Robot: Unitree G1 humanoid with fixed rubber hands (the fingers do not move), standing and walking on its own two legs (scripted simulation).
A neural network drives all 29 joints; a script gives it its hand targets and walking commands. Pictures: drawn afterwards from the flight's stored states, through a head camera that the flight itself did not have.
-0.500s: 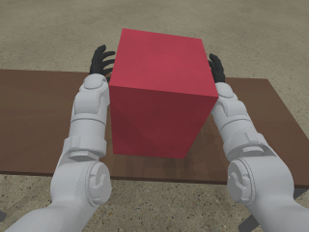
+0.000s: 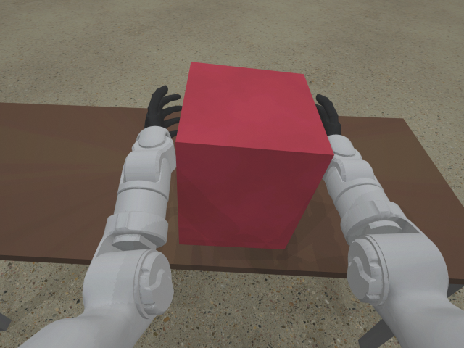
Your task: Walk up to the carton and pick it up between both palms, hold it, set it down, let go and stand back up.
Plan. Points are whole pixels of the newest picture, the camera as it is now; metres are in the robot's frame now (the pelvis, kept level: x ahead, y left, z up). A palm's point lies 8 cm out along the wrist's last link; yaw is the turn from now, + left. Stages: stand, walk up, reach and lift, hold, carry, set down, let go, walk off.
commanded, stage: set down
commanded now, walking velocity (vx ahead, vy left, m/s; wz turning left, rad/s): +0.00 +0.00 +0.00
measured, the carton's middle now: (240, 160) +0.42 +0.00 +0.13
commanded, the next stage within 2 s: none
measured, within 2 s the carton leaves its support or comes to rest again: rests again in 1.88 s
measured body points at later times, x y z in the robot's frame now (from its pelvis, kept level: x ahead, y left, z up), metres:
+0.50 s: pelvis +0.01 +0.00 +0.00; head +0.01 +0.00 +0.45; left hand +0.45 +0.14 +0.17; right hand +0.46 -0.15 +0.16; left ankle +0.01 +0.11 -0.74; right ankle +0.03 -0.11 -0.74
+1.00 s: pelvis +0.02 -0.01 +0.00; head +0.03 -0.01 +0.45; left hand +0.45 +0.14 +0.14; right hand +0.48 -0.15 +0.15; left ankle +0.01 +0.11 -0.74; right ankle +0.03 -0.11 -0.74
